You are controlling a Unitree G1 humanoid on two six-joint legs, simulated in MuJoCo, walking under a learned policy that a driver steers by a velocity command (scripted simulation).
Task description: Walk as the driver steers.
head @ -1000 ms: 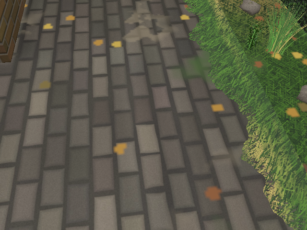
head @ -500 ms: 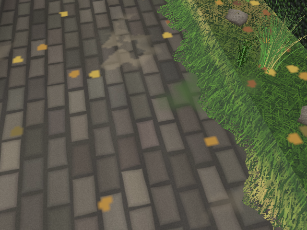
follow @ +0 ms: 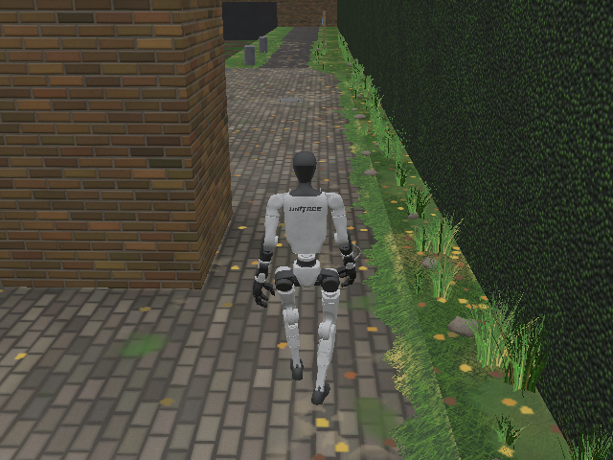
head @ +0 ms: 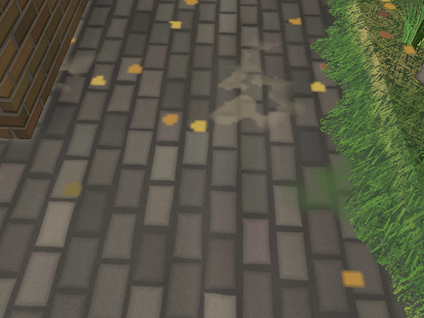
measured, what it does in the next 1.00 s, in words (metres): steps on the spot, turning left: right foot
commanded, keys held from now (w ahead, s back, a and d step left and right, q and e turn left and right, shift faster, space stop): q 1.00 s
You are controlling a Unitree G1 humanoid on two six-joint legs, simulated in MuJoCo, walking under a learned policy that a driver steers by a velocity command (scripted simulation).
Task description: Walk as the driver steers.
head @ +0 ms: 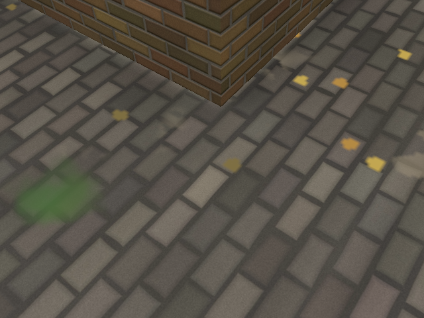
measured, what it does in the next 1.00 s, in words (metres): walks ahead, turning left: left foot, then right foot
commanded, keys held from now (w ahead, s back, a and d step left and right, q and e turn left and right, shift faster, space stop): q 0.16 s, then w+q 0.30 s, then w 0.50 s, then w+q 0.04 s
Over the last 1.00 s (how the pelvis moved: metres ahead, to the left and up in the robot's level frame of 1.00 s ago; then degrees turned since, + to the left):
0.04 -0.05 0.02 35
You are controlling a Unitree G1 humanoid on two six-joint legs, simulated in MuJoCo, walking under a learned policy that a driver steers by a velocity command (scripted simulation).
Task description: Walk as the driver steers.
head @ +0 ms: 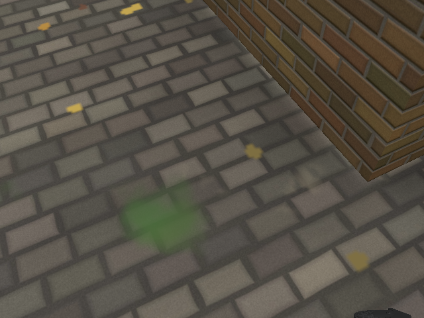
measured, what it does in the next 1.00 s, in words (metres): walks ahead, turning left: left foot, then right foot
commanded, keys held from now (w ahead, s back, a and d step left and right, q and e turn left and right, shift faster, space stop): w+q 1.00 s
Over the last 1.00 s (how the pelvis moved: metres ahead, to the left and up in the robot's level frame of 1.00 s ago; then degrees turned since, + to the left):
0.28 0.09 0.00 22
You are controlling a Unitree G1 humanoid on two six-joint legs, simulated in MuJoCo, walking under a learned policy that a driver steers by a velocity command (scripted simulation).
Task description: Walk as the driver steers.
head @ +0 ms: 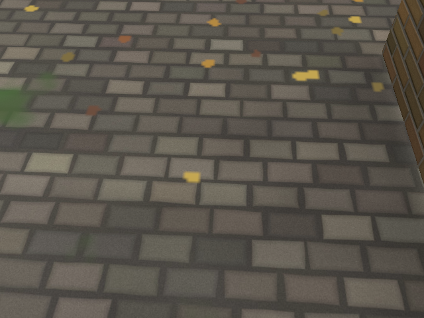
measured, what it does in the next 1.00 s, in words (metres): walks ahead, turning left: left foot, then right foot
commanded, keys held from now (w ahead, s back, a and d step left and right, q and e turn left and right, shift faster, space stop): w+q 0.36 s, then w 0.64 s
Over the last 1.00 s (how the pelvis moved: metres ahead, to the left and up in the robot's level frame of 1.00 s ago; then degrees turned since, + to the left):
0.55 0.09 0.01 32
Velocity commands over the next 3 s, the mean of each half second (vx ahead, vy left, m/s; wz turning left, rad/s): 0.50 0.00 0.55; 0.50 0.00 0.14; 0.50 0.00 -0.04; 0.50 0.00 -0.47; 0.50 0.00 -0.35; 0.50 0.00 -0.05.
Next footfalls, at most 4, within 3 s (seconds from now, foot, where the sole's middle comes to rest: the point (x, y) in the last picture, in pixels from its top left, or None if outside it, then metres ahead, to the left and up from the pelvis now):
0.14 left None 0.23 0.10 -0.78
0.70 right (229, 278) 0.58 0.02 -0.78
1.20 left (154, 221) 0.78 0.30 -0.78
1.76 right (188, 151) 1.10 0.20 -0.78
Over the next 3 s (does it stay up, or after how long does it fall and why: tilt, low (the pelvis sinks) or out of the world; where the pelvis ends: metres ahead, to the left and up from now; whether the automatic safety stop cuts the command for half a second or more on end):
stays up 1.59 0.19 0.00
